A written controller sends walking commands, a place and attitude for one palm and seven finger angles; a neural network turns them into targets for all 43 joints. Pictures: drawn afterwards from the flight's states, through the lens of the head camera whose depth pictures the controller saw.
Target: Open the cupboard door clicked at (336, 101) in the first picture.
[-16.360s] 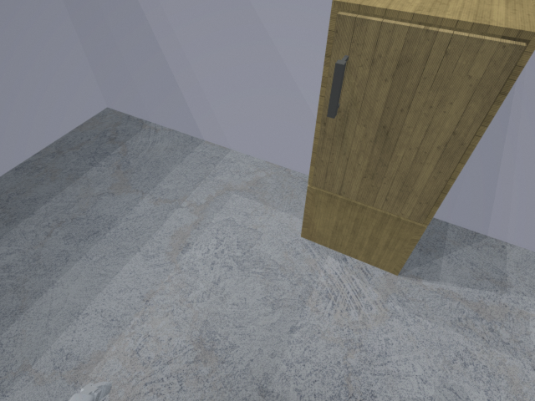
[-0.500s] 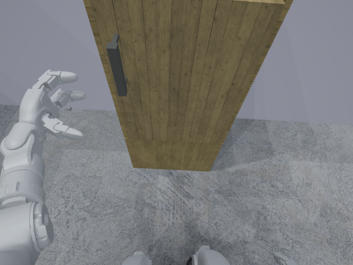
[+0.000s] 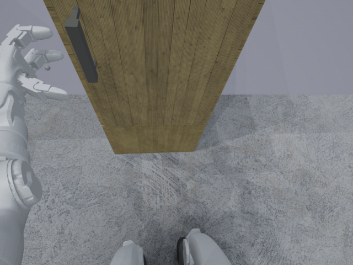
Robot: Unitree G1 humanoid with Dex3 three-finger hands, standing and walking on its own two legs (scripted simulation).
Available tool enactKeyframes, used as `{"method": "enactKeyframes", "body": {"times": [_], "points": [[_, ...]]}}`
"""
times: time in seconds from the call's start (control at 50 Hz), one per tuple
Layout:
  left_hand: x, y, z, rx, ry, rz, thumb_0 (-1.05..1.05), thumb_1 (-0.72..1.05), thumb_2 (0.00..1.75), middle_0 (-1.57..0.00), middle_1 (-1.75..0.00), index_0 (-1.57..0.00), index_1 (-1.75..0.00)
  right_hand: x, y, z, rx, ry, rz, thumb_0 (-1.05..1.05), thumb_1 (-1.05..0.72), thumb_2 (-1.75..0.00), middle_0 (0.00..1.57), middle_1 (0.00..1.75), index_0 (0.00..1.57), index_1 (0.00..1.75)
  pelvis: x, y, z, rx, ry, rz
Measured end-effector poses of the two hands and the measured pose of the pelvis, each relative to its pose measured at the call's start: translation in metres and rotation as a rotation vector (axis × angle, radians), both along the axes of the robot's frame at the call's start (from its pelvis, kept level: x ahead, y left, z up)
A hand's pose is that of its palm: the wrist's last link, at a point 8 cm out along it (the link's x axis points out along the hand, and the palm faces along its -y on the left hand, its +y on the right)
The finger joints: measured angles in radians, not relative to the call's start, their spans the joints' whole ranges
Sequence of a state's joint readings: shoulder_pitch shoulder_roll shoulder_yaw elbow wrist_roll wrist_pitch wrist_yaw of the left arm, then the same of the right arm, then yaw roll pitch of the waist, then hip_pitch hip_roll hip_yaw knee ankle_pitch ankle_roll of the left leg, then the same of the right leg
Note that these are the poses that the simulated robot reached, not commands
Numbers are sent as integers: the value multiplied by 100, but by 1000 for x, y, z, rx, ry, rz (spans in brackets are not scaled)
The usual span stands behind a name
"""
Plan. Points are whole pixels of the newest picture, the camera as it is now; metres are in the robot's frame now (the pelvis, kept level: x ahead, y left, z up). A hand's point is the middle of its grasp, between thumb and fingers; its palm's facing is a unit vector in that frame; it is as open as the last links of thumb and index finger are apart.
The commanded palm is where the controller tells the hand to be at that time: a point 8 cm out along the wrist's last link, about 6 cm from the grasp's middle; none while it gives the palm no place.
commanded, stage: move the hooked fingers beside the handle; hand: left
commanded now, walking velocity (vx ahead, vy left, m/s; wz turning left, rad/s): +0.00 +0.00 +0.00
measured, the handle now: (85, 48) +0.58 +0.15 +0.08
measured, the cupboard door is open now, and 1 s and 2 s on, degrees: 0 0 0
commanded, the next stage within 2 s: slide the fingers in behind the handle in 0.98 s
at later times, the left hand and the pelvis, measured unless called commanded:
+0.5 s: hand (50, 62) +0.54 +0.22 +0.08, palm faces -0.05 -1.00 +0.01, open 13.9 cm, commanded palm +0.52 +0.26 +0.09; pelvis +0.02 +0.01 +0.00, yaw -1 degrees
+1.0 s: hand (53, 63) +0.54 +0.21 +0.08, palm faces -0.05 -1.00 +0.00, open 14.0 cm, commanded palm +0.52 +0.25 +0.08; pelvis +0.01 +0.01 -0.01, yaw +0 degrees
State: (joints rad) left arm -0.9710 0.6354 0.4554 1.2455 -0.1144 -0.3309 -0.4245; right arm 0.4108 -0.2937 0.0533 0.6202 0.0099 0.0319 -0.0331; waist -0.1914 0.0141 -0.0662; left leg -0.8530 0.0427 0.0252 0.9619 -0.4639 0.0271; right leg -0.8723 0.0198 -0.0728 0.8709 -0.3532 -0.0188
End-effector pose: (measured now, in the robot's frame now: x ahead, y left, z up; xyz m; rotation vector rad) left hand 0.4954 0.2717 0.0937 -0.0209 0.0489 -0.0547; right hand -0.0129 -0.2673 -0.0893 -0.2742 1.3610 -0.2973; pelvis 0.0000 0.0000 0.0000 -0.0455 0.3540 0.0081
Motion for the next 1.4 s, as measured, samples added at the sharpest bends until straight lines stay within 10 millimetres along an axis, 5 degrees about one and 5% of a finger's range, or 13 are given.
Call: {"method": "enactKeyframes", "body": {"times": [0.26, 0.38, 0.84, 1.24, 1.4], "points": [[37, -4, -3, 8, 20, 0, -1, -50, 30, -30, -120, -30, -120, -25, 12, 4, 7, 104, -42, 0, -90, -90, 20, 30, 20, 30, 6, 5, -4, -14, 51, -6], [37, 2, -8, 38, 22, 2, -1, -50, 30, -30, -120, -33, -123, -27, 19, 5, 24, 125, -54, 0, -90, -90, 20, 30, 20, 30, 10, 7, -3, -15, 62, -15], [18, 1, -13, 20, 18, 1, -1, -50, 30, -30, -120, -30, -120, 19, 15, -1, 20, 24, 10, 0, -90, -90, 20, 30, 20, 30, 11, 11, -2, -20, 30, 4], [34, -11, -13, 35, 11, -5, -1, -50, 30, -30, -120, -29, -120, -27, 19, -2, 27, 119, -39, 0, -90, -90, 20, 30, 20, 30, 4, 8, -7, -21, 58, -2], [31, -18, -11, 17, 3, 20, -1, -50, 30, -28, -120, -29, -120, -27, 20, 0, 45, 125, -48, 0, -90, -90, 20, 30, 20, 30, 9, 7, -4, -19, 51, -3]]}}
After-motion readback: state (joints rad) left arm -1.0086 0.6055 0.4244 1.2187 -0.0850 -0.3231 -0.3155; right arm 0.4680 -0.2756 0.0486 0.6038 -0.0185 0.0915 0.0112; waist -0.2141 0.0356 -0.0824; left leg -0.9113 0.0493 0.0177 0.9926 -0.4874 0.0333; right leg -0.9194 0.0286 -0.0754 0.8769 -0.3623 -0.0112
